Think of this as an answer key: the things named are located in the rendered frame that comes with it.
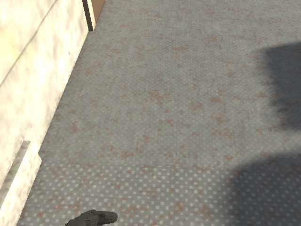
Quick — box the robot left hand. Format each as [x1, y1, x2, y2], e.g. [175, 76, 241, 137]
[65, 209, 118, 226]

